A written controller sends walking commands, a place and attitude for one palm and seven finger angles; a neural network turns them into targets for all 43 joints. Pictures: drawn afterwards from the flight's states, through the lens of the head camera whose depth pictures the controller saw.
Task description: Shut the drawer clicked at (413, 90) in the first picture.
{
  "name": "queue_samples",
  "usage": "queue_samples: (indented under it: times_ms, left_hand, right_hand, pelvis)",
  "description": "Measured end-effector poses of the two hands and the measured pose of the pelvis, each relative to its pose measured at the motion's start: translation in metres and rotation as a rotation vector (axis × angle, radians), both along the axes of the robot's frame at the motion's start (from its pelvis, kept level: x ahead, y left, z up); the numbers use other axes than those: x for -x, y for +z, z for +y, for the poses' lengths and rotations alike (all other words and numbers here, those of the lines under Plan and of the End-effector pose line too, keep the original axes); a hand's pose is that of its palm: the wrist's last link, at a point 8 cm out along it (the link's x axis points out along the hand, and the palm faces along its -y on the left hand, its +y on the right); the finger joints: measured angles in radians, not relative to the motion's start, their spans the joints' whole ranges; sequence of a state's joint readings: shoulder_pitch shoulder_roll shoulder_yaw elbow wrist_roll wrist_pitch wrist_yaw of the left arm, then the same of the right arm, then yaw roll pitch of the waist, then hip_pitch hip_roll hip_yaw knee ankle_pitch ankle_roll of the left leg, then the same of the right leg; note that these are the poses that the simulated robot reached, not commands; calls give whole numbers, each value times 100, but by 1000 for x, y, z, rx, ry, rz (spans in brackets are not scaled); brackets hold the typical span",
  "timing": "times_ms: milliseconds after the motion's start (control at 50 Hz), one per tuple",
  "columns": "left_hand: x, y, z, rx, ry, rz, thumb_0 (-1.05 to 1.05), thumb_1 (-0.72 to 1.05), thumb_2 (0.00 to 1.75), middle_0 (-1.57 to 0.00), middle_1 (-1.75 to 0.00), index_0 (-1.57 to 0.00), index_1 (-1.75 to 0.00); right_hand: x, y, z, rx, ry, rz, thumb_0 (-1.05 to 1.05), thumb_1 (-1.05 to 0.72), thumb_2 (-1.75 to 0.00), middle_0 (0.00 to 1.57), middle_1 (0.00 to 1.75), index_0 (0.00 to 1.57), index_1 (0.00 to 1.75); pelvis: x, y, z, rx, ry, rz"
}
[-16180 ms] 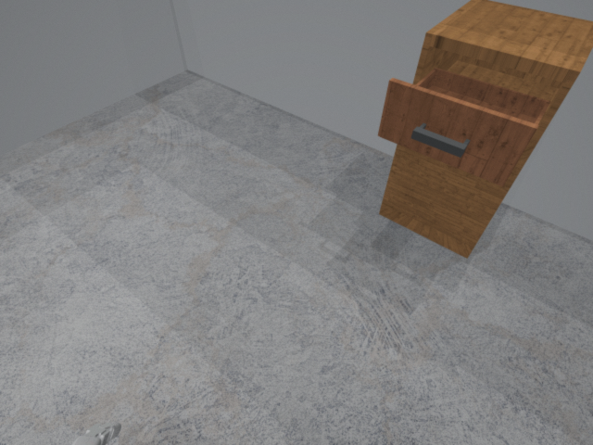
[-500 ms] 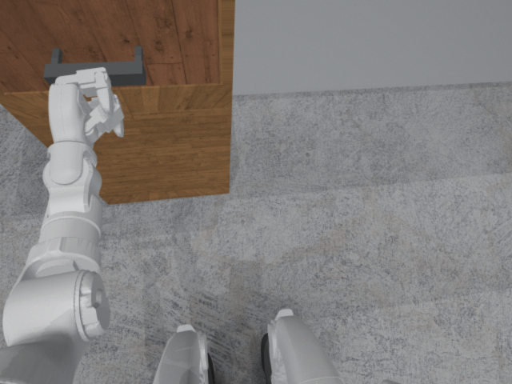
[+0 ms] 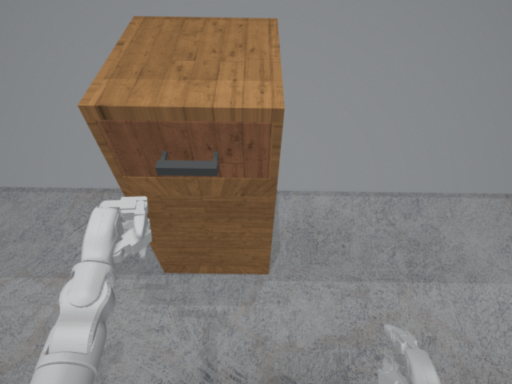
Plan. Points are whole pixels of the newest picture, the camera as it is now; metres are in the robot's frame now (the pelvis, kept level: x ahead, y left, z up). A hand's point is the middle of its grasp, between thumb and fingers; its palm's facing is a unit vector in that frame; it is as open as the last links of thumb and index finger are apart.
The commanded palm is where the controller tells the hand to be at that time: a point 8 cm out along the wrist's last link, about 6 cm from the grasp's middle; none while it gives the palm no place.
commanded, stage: draw the hand back to the body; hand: left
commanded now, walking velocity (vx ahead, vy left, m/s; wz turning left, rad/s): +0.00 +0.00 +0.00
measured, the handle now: (189, 161) +0.59 +0.18 -0.05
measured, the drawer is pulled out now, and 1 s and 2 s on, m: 0.00 0.00 0.00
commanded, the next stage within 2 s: step back with the hand held close in 0.76 s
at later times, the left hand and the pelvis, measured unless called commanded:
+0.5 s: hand (35, 286) +0.20 +0.23 +0.17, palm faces +0.36 -0.86 -0.36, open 3.2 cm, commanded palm +0.14 +0.27 +0.20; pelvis +0.00 -0.01 +0.03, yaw +1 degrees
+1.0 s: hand (2, 288) +0.18 +0.24 +0.20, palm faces +0.41 -0.80 -0.44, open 3.2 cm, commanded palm +0.12 +0.27 +0.21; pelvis +0.00 -0.01 +0.04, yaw +1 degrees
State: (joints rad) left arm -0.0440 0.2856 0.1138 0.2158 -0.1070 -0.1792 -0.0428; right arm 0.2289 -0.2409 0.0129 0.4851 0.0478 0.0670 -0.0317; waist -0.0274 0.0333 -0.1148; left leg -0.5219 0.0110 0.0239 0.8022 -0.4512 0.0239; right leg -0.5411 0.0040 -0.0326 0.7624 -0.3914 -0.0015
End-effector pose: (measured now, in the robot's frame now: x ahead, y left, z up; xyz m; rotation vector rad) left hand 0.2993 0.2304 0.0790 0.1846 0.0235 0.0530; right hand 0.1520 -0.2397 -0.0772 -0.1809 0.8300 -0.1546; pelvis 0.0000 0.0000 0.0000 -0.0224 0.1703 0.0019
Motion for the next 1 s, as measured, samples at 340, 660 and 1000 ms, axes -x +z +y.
queue_samples:
  times_ms: [340, 660, 1000]
  left_hand:
    - [99, 79, 29, -131, 223, -76, 1, 89, 90, -140, -160, -140, -160]
    - [173, 144, 42, -319, 334, -224, 1, 89, 90, -141, -160, -141, -160]
    - [157, 142, 44, -343, 310, -254, 1, 88, 90, -141, -160, -141, -160]
  right_hand:
    - [-27, 35, 29, -22, 116, -141, 1, -90, -90, 20, 30, 20, 30]
    - [-30, 37, 21, -22, 141, -190, 1, -90, -90, 20, 30, 20, 30]
    - [-17, 37, 6, 12, 99, -146, 1, -90, -90, 20, 30, 20, 30]
  pelvis:
    - [0, 29, -2, -11, 12, -188]
    - [-1, 34, -9, -9, 17, -232]
    - [4, 35, -11, 1, 11, -202]
